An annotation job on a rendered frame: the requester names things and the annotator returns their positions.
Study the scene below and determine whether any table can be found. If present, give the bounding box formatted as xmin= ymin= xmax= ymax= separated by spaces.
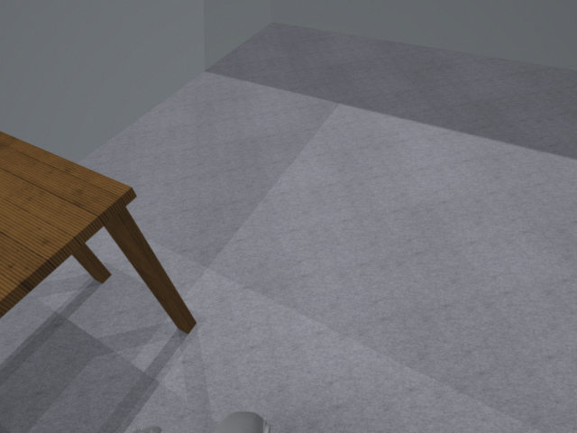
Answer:
xmin=0 ymin=131 xmax=197 ymax=334

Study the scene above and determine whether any robot left thigh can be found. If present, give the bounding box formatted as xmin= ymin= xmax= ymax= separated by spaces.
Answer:
xmin=212 ymin=411 xmax=270 ymax=433

